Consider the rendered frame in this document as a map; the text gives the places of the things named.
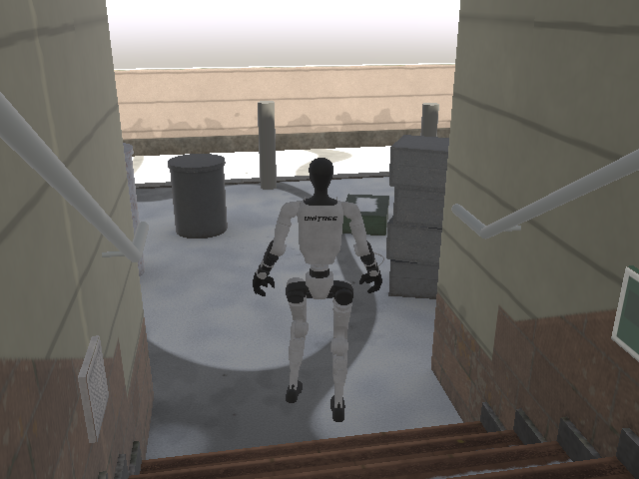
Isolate stairs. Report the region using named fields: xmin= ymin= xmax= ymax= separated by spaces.
xmin=128 ymin=421 xmax=635 ymax=479

